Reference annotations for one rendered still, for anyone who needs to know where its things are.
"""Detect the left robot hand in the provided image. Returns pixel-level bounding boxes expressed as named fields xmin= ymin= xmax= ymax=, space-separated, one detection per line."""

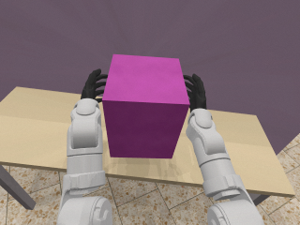
xmin=81 ymin=68 xmax=108 ymax=103

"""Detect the table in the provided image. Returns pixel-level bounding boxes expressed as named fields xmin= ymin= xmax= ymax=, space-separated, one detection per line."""
xmin=0 ymin=86 xmax=296 ymax=210

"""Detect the right robot hand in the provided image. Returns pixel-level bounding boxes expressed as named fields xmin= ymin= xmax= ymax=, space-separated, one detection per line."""
xmin=183 ymin=73 xmax=207 ymax=112

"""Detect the robot left forearm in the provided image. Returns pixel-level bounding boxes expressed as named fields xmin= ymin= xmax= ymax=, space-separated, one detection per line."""
xmin=56 ymin=98 xmax=106 ymax=225

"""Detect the carton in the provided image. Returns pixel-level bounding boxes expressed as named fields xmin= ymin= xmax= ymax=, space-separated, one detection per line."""
xmin=102 ymin=54 xmax=190 ymax=159

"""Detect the right robot upper arm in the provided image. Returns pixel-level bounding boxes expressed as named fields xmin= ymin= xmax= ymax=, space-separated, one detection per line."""
xmin=207 ymin=199 xmax=263 ymax=225

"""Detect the left robot upper arm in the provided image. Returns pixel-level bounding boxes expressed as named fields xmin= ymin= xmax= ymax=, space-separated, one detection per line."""
xmin=57 ymin=196 xmax=113 ymax=225

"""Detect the robot right forearm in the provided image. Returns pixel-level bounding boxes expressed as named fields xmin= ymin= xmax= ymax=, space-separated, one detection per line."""
xmin=186 ymin=108 xmax=264 ymax=225

